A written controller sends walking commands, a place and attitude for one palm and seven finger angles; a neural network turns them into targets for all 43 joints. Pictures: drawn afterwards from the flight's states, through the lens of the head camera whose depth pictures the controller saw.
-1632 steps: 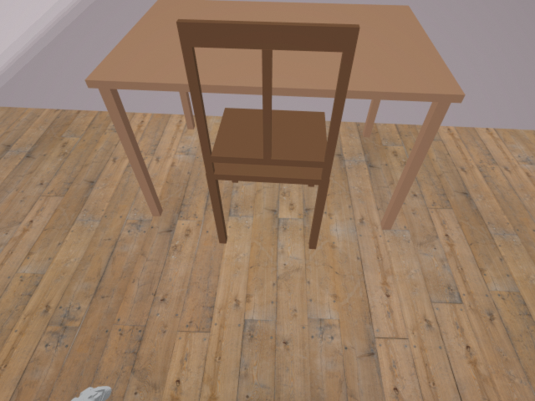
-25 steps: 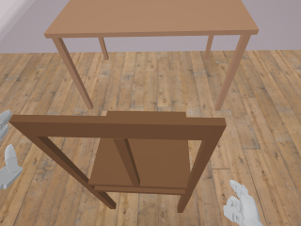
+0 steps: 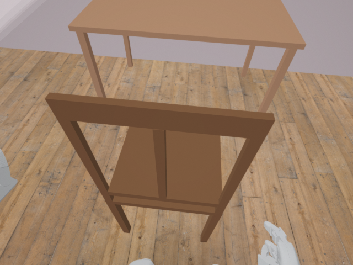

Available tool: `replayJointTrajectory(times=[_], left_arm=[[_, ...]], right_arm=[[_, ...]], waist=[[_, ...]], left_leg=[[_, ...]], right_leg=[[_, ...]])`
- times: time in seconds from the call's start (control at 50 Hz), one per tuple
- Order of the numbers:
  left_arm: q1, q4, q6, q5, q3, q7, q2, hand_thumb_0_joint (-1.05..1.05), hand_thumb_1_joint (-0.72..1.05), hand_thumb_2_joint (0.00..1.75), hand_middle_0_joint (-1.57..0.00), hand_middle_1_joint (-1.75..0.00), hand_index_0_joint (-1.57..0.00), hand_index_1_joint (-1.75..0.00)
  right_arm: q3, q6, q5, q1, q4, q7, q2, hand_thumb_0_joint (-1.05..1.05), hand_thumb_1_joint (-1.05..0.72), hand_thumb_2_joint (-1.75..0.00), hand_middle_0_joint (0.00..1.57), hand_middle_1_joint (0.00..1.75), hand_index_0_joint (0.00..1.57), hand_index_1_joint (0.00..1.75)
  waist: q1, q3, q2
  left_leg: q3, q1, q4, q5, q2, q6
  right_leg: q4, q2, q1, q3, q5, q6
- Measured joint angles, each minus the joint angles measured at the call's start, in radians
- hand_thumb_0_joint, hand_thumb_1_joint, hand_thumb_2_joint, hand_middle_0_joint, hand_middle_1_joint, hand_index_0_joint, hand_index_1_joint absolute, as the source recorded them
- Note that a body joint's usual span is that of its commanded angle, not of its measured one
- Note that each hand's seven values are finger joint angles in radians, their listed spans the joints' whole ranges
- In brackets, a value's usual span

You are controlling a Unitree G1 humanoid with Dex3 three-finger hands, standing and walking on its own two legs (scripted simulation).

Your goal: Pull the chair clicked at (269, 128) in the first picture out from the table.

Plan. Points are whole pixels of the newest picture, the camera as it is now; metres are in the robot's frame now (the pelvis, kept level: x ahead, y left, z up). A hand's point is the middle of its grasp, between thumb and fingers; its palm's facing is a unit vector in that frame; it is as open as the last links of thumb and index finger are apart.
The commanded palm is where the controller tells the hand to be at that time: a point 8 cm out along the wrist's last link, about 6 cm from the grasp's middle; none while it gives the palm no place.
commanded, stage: step back with the hand held close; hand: left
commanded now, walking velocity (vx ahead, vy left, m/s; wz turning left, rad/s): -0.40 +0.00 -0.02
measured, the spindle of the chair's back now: (161, 169) +0.37 +0.07 -0.05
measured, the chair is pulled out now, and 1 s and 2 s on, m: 0.65 0.65 0.65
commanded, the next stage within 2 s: stop stepping back and stand still in 0.74 s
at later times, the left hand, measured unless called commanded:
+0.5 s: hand out of the picture +0.14 +0.26 +0.20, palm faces +0.46 -0.72 -0.51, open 7.4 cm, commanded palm +0.08 +0.29 +0.19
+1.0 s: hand out of the picture +0.07 +0.20 +0.20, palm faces +0.23 -0.76 -0.61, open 7.4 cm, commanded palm +0.01 +0.26 +0.19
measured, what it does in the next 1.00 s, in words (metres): walks backwards: right foot, then left foot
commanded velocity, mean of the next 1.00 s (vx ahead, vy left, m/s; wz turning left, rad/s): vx -0.28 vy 0.01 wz -0.03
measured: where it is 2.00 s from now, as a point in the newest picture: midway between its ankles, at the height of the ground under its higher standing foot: outside the picture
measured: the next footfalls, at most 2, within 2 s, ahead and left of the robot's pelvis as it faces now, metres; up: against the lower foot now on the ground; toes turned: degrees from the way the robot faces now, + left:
right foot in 0.54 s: -0.07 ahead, -0.17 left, +0.00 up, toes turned -2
left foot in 0.76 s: -0.03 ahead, +0.09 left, +0.00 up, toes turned -1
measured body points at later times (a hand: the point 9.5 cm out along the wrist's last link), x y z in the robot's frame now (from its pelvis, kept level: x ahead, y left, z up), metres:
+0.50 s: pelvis -0.06 -0.01 -0.01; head -0.02 +0.01 +0.44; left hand +0.11 +0.29 +0.22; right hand +0.12 -0.23 -0.08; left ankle +0.08 +0.11 -0.73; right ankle -0.09 -0.16 -0.71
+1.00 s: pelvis -0.16 -0.03 +0.00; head -0.10 +0.00 +0.45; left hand +0.05 +0.24 +0.23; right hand -0.01 -0.27 -0.07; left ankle -0.07 +0.09 -0.73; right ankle -0.15 -0.16 -0.72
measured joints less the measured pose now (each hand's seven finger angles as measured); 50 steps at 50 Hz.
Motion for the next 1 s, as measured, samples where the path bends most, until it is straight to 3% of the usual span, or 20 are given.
replayJointTrajectory(times=[0.06,0.12,0.16,0.24,0.3,0.36,0.42,0.46,0.52,0.56,0.6,0.64,0.66,0.7,0.74,0.76,0.82,0.86,0.92,1.0], left_arm=[[0.006,-0.004,-0.024,0.006,0.012,-0.007,0.002,0.02,0.89,0.9,-0.21,-0.3,-0.22,-0.31],[-0.012,0.007,-0.044,0.017,0.013,-0.011,-0.015,0.01,0.89,0.9,-0.21,-0.3,-0.22,-0.31],[-0.021,0.003,-0.051,0.013,0.015,-0.008,-0.023,0.01,0.89,0.9,-0.21,-0.3,-0.22,-0.31],[-0.031,-0.017,-0.053,0.004,0.004,-0.001,-0.037,0.01,0.89,0.9,-0.21,-0.3,-0.22,-0.31],[-0.028,-0.036,-0.057,0.003,0.006,-0.001,-0.023,0.01,0.89,0.9,-0.21,-0.3,-0.22,-0.31],[-0.028,-0.043,-0.068,0.007,0.022,-0.002,-0.001,0.01,0.89,0.9,-0.21,-0.3,-0.22,-0.31],[-0.045,-0.052,-0.087,-0.006,0.045,-0.007,0.023,0.02,0.89,0.9,-0.21,-0.3,-0.22,-0.31],[-0.034,-0.063,-0.097,-0.017,0.066,-0.011,0.028,0.02,0.89,0.9,-0.21,-0.3,-0.22,-0.31],[-0.014,-0.07,-0.107,-0.028,0.097,-0.017,0.044,0.01,0.89,0.9,-0.21,-0.3,-0.22,-0.31],[-0.034,-0.056,-0.119,-0.026,0.084,-0.029,0.031,0.01,0.89,0.9,-0.21,-0.3,-0.21,-0.31],[-0.045,-0.039,-0.127,-0.02,0.045,-0.041,0.017,0.01,0.89,0.9,-0.21,-0.3,-0.22,-0.31],[-0.035,-0.036,-0.131,-0.012,0.02,-0.05,0.005,0.01,0.89,0.9,-0.21,-0.3,-0.22,-0.31],[-0.024,-0.034,-0.135,-0.005,0.022,-0.051,-0.001,0.01,0.89,0.9,-0.21,-0.3,-0.22,-0.31],[-0.011,-0.016,-0.144,0.002,0.03,-0.048,-0.013,0.01,0.89,0.9,-0.21,-0.3,-0.22,-0.31],[0.004,-0.013,-0.143,-0.005,0.038,-0.041,-0.017,0.01,0.89,0.9,-0.21,-0.3,-0.22,-0.31],[0.007,-0.025,-0.142,-0.009,0.039,-0.038,-0.007,0.01,0.89,0.9,-0.21,-0.3,-0.22,-0.31],[-0.038,-0.03,-0.15,-0.016,0.04,-0.043,0.036,0.01,0.89,0.9,-0.21,-0.3,-0.22,-0.31],[-0.041,-0.048,-0.137,-0.02,0.034,-0.052,0.037,0.01,0.89,0.9,-0.21,-0.3,-0.22,-0.31],[-0.018,-0.11,-0.11,-0.022,0.043,-0.058,0.053,0.02,0.89,0.9,-0.21,-0.3,-0.22,-0.31],[0.094,-0.161,-0.096,-0.035,0.103,-0.055,0.104,0.02,0.89,0.9,-0.21,-0.3,-0.22,-0.31]], right_arm=[[0.001,-0.013,-0.008,-0.004,0.009,0.004,0.003,0.02,-0.9,-0.9,0.2,0.3,0.21,0.3],[-0.005,-0.025,-0.013,-0.006,0.019,0.007,-0.001,0.02,-0.9,-0.9,0.2,0.3,0.21,0.3],[-0.009,-0.031,-0.018,-0.01,0.025,0.013,-0.003,0.02,-0.9,-0.9,0.2,0.3,0.21,0.3],[-0.023,-0.025,-0.025,-0.039,0.051,0.028,-0.021,0.02,-0.9,-0.9,0.2,0.3,0.21,0.3],[-0.026,-0.017,-0.024,-0.047,0.053,0.025,-0.024,0.02,-0.9,-0.9,0.2,0.3,0.21,0.3],[-0.032,-0.038,-0.028,-0.044,0.044,0.013,-0.017,0.02,-0.9,-0.9,0.2,0.3,0.21,0.3],[-0.037,-0.054,-0.02,-0.041,0.055,0.022,0.016,0.02,-0.9,-0.9,0.2,0.3,0.21,0.3],[-0.031,-0.062,-0.019,-0.035,0.053,0.032,0.033,0.02,-0.9,-0.9,0.2,0.3,0.21,0.3],[-0.018,-0.079,-0.027,-0.033,0.045,0.038,0.046,0.01,-0.9,-0.9,0.2,0.3,0.21,0.3],[-0.019,-0.088,-0.034,-0.05,0.057,0.044,0.034,0.01,-0.9,-0.9,0.2,0.3,0.21,0.3],[-0.026,-0.088,-0.034,-0.051,0.094,0.049,0.023,0.01,-0.9,-0.9,0.2,0.3,0.21,0.3],[-0.028,-0.075,-0.028,-0.036,0.124,0.049,0.022,0.01,-0.9,-0.9,0.2,0.3,0.21,0.3],[-0.025,-0.063,-0.025,-0.032,0.127,0.044,0.023,0.02,-0.9,-0.9,0.2,0.3,0.21,0.3],[-0.009,-0.042,-0.02,-0.037,0.11,0.031,0.02,0.02,-0.9,-0.9,0.2,0.3,0.21,0.3],[-0.001,-0.042,-0.019,-0.045,0.062,0.024,0.0,0.02,-0.9,-0.9,0.2,0.3,0.21,0.3],[-0.01,-0.053,-0.022,-0.047,0.038,0.024,-0.011,0.02,-0.9,-0.9,0.2,0.3,0.21,0.3],[-0.033,-0.072,-0.02,-0.093,0.051,0.032,0.026,0.02,-0.9,-0.9,0.2,0.3,0.21,0.3],[-0.029,-0.083,-0.03,-0.103,0.057,0.039,0.039,0.01,-0.9,-0.9,0.2,0.3,0.21,0.3],[-0.025,-0.085,-0.024,-0.082,0.038,0.056,0.045,0.01,-0.9,-0.9,0.2,0.3,0.21,0.3],[-0.021,-0.056,-0.003,-0.024,-0.007,0.063,0.037,0.01,-0.9,-0.9,0.2,0.3,0.21,0.3]], waist=[[0.01,0.006,0.0],[0.017,0.006,0.009],[0.023,0.007,-0.003],[0.023,0.025,-0.016],[0.016,0.032,-0.038],[-0.009,0.032,-0.003],[-0.005,0.025,-0.005],[0.008,0.009,-0.011],[0.026,-0.01,-0.018],[0.029,0.007,0.022],[0.026,0.008,0.033],[0.036,-0.019,-0.013],[0.033,-0.029,-0.039],[0.018,-0.03,-0.069],[-0.005,-0.017,-0.053],[-0.016,-0.012,-0.034],[-0.005,0.046,-0.102],[-0.013,0.06,-0.104],[-0.026,0.065,-0.078],[-0.024,0.029,-0.046]], left_leg=[[0.0,-0.02,0.04,-0.028,0.0,0.002],[-0.001,-0.052,0.081,-0.124,0.005,0.008],[0.003,-0.072,0.096,-0.186,-0.005,0.003],[-0.002,-0.093,0.119,-0.243,-0.02,-0.006],[0.009,-0.087,0.083,-0.149,-0.022,0.006],[-0.003,-0.099,0.049,0.059,0.027,0.022],[-0.019,-0.108,0.03,0.076,0.045,-0.002],[-0.01,-0.114,0.004,0.087,0.058,-0.01],[0.008,-0.14,-0.017,0.115,0.075,-0.023],[-0.011,-0.171,0.023,0.072,0.097,-0.03],[-0.044,-0.198,0.205,-0.136,0.056,-0.045],[-0.034,-0.215,0.456,-0.278,-0.019,-0.045],[-0.018,-0.2,0.508,-0.319,-0.038,-0.043],[0.003,-0.111,0.365,-0.315,-0.047,-0.032],[0.013,0.019,0.039,-0.071,-0.02,-0.029],[0.011,0.054,-0.048,0.005,-0.001,-0.015],[0.049,0.037,-0.021,-0.045,-0.019,0.015],[0.046,0.03,-0.032,-0.034,0.0,0.011],[0.022,0.016,-0.059,0.009,0.033,-0.003],[0.025,-0.026,-0.015,0.009,0.054,-0.02]], right_leg=[[0.024,0.001,-0.014,0.004,0.031,0.007],[0.044,0.009,-0.034,0.007,-0.01,-0.002],[0.031,0.002,-0.047,0.014,0.038,-0.011],[0.037,-0.01,-0.064,0.017,0.05,0.003],[0.064,-0.015,-0.079,0.022,0.011,-0.002],[0.303,0.039,-0.125,0.027,-0.195,-0.004],[0.438,0.065,-0.096,0.04,-0.288,-0.011],[0.374,0.056,-0.03,0.026,-0.309,-0.02],[0.143,0.036,0.104,0.007,-0.28,-0.037],[0.035,0.054,0.151,-0.012,-0.206,-0.022],[0.01,0.05,0.162,-0.016,-0.17,-0.002],[-0.011,0.012,0.153,0.013,-0.151,0.003],[-0.023,-0.005,0.148,0.027,-0.137,0.002],[-0.006,-0.023,0.116,0.027,-0.089,-0.001],[0.071,-0.014,0.059,0.002,-0.052,-0.01],[0.137,-0.003,0.021,-0.009,-0.094,-0.015],[0.386,0.013,-0.084,0.077,-0.291,-0.02],[0.449,0.041,-0.113,0.07,-0.342,-0.011],[0.351,0.051,-0.078,0.02,-0.302,-0.009],[0.017,0.016,0.071,-0.023,-0.157,-0.011]])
